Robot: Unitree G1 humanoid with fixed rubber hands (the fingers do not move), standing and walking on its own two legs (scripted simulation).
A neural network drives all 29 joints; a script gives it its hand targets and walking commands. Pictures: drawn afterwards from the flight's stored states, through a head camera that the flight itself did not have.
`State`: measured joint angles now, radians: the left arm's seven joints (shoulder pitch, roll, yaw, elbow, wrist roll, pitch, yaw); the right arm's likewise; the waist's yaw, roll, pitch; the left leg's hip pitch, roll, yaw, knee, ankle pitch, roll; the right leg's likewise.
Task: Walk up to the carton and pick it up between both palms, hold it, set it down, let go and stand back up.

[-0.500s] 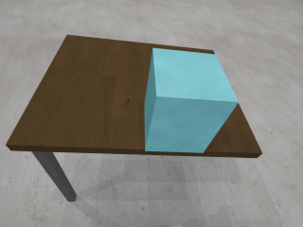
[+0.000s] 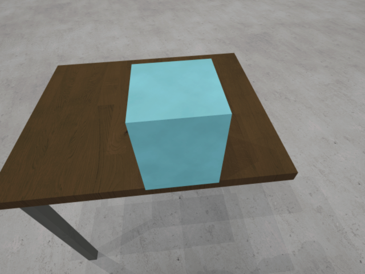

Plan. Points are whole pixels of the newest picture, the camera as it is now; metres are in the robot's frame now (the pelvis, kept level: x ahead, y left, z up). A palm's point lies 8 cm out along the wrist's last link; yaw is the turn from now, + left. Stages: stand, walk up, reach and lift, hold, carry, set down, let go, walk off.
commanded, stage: walk up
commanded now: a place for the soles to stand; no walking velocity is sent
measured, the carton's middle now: (177, 126) +0.46 +0.02 +0.07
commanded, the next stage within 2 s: none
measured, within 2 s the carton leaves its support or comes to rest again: neither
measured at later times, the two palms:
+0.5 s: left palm out of the picture +0.02 +0.25 -0.13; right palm out of the picture +0.04 -0.23 -0.13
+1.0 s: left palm out of the picture +0.02 +0.25 -0.13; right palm out of the picture +0.06 -0.24 -0.13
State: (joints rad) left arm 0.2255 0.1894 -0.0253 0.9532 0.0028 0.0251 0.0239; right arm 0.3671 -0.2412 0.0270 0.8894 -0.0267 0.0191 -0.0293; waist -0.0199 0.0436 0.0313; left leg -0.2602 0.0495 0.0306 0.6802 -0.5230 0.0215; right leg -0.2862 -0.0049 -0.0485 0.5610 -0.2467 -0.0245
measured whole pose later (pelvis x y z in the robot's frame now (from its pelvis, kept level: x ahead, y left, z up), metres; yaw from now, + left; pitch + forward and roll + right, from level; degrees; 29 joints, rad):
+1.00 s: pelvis +0.02 +0.00 +0.01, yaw +5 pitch -1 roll -1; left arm 0.24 0.24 -0.06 1.08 0.01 0.01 0.02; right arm 0.29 -0.22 0.06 1.02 0.00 -0.02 -0.03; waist 0.00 0.01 0.03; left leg -0.20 0.00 -0.07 0.50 -0.28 -0.02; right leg -0.19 -0.01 -0.12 0.46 -0.24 -0.02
